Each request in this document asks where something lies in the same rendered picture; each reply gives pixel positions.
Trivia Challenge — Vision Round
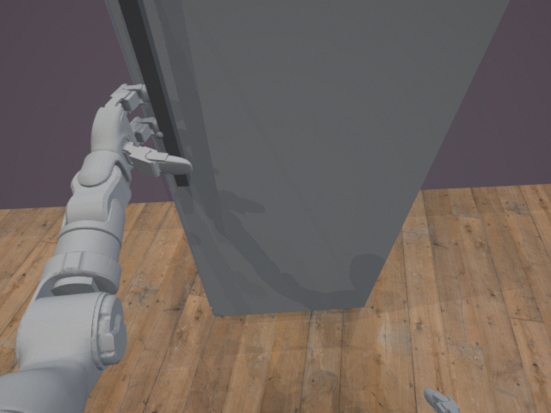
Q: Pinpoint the fridge door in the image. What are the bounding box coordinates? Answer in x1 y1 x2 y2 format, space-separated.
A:
108 0 510 317

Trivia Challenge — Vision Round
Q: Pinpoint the robot left upper arm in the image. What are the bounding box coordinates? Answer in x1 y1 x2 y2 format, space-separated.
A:
0 292 127 413

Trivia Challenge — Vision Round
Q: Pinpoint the left robot forearm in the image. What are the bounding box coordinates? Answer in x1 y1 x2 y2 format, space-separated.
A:
15 151 132 368

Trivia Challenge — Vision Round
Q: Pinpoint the right robot hand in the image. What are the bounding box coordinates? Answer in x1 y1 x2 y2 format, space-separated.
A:
424 388 461 413

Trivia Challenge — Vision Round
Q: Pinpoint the left robot hand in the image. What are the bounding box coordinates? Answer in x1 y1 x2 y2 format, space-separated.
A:
91 83 193 177

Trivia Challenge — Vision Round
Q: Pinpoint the handle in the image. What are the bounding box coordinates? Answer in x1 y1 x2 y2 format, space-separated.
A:
118 0 190 187

